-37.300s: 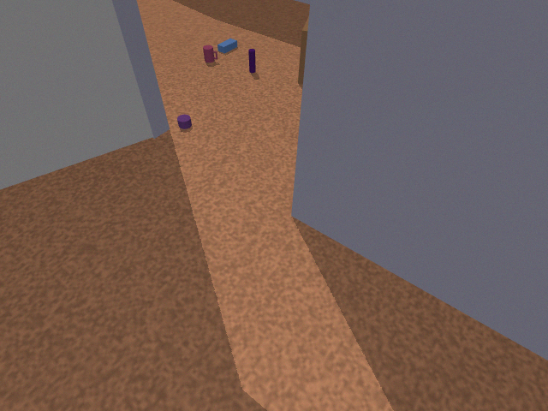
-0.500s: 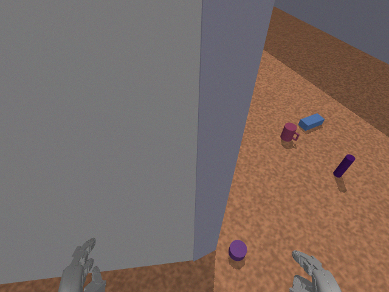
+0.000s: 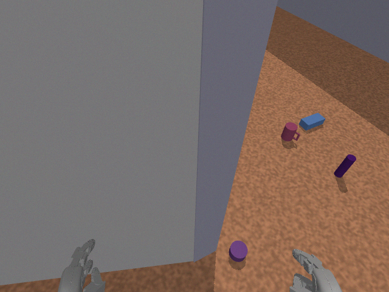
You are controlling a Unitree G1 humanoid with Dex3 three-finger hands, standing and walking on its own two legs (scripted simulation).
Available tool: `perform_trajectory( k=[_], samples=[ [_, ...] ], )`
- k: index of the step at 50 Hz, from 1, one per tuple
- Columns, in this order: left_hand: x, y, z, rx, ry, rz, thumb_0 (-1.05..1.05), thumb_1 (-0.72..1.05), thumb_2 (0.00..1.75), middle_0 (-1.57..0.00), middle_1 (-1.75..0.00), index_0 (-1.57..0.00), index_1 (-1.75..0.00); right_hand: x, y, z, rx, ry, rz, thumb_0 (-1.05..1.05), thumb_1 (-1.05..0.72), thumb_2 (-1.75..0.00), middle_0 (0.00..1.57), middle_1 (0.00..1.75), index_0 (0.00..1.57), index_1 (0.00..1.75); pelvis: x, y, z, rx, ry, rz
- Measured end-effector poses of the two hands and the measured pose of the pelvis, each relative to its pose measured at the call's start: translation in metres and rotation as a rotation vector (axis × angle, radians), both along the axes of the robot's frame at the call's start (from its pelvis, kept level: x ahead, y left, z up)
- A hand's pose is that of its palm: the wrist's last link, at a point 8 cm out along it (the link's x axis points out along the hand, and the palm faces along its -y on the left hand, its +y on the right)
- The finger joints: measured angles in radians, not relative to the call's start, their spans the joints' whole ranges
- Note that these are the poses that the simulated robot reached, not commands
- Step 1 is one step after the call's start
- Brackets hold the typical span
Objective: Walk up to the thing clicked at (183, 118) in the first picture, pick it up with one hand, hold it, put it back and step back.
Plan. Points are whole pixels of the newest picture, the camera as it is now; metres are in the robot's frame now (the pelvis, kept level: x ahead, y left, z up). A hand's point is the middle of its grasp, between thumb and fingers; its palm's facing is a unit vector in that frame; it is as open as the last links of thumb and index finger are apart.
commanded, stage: home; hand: right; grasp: from above
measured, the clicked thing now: (238, 251) +0.45 -0.20 -0.69
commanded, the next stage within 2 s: stand in 0.52 s
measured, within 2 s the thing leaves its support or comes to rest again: neither
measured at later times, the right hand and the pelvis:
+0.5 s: hand out of the picture +0.15 -0.18 -0.04, palm faces +0.04 +0.98 -0.20, open 7.4 cm; pelvis -0.01 +0.00 +0.00, yaw +0 degrees
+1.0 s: hand out of the picture +0.07 -0.24 -0.11, palm faces +0.03 +0.94 -0.34, open 7.4 cm; pelvis -0.02 +0.00 +0.04, yaw +0 degrees
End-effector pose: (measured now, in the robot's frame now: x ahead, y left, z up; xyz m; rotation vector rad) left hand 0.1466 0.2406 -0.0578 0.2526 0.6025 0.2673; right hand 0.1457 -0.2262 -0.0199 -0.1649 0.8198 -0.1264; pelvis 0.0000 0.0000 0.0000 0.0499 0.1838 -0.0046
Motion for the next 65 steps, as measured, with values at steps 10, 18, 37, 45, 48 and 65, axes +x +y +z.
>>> perform_trajectory(
  k=[10, 18, 37, 45, 48, 65],
  samples=[
    [-0.001, 0.0, 0.0, -0.005, -0.002, -0.001, 0.01, 0.9, 0.9, -0.2, -0.3, -0.2, -0.3, -0.003, 0.0, 0.0, -0.001, 0.006, -0.001, 0.01, -0.9, -0.9, 0.2, 0.29, 0.2, 0.3, -0.001, 0.0, 0.0, 0.0, 0.001, 0.0],
    [-0.003, 0.0, 0.0, -0.005, -0.004, -0.002, 0.01, 0.9, 0.9, -0.2, -0.3, -0.2, -0.3, -0.005, 0.0, 0.001, -0.001, -0.003, 0.0, 0.01, -0.9, -0.9, 0.2, 0.29, 0.2, 0.3, -0.004, 0.001, -0.001, -0.001, -0.003, 0.0],
    [-0.028, 0.012, -0.02, 0.03, 0.294, -0.153, 0.01, 0.9, 0.9, -0.2, -0.3, -0.2, -0.3, -0.013, -0.02, -0.027, -0.121, 0.007, 0.045, 0.01, -0.9, -0.9, 0.2, 0.29, 0.2, 0.3, -0.023, 0.002, 0.013, -0.043, -0.123, 0.005],
    [-0.066, 0.033, -0.019, -0.012, 0.461, -0.056, 0.01, 0.9, 0.9, -0.2, -0.3, -0.2, -0.3, -0.06, -0.05, -0.048, -0.15, 0.196, -0.02, 0.01, -0.9, -0.9, 0.2, 0.3, 0.2, 0.3, -0.022, 0.0, 0.029, -0.054, -0.177, 0.009],
    [-0.079, 0.036, -0.017, -0.014, 0.506, -0.028, 0.01, 0.9, 0.9, -0.2, -0.3, -0.2, -0.3, -0.078, -0.056, -0.052, -0.142, 0.263, -0.044, 0.01, -0.9, -0.9, 0.2, 0.3, 0.2, 0.3, -0.019, -0.003, 0.034, -0.049, -0.19, 0.007],
    [-0.09, 0.021, -0.009, -0.065, 0.588, 0.01, 0.01, 0.9, 0.9, -0.2, -0.3, -0.2, -0.3, -0.12, -0.056, -0.048, -0.107, 0.427, -0.105, 0.01, -0.9, -0.9, 0.2, 0.3, 0.2, 0.3, -0.014, -0.006, 0.059, -0.045, -0.25, 0.0]
  ],
)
